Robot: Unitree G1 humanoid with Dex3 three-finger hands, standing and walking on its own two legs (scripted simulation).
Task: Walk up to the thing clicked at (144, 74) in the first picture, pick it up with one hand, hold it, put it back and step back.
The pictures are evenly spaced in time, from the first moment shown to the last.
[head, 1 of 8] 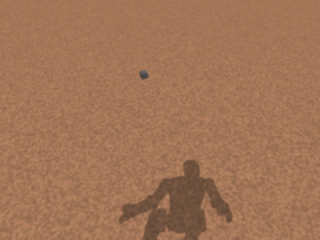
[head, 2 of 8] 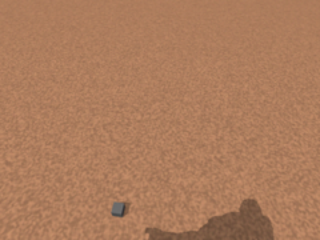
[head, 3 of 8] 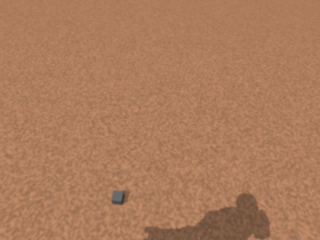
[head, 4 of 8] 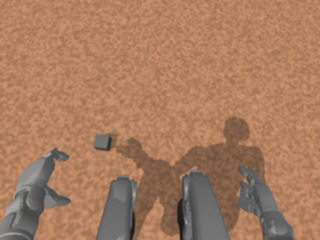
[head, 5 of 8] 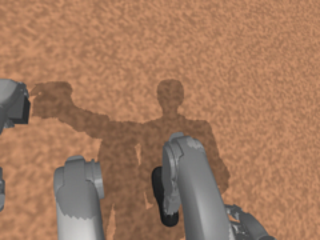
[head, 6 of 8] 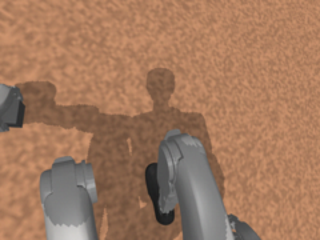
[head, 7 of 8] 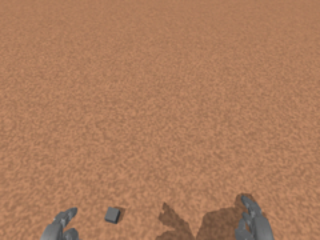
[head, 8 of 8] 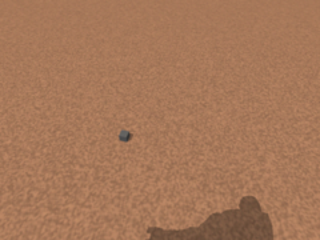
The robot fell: no
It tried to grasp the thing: yes
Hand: left
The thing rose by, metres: 0.68
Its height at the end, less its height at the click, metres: +0.00
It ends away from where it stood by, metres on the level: 0.02
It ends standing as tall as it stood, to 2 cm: yes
